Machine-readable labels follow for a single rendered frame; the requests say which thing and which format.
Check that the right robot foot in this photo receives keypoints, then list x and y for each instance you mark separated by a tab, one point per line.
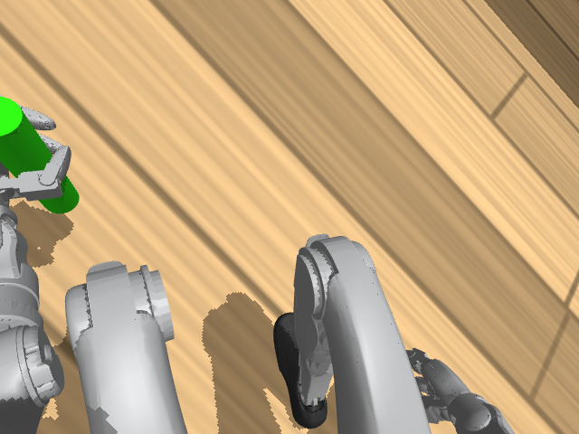
287	353

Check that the left robot hand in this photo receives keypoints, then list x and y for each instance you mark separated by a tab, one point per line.
43	184

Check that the can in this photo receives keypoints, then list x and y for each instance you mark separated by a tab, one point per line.
22	150

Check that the left robot arm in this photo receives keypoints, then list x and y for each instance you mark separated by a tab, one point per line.
30	371

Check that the right robot hand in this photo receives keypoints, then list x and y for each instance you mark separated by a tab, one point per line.
437	380

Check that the right robot arm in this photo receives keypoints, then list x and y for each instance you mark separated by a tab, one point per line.
472	414

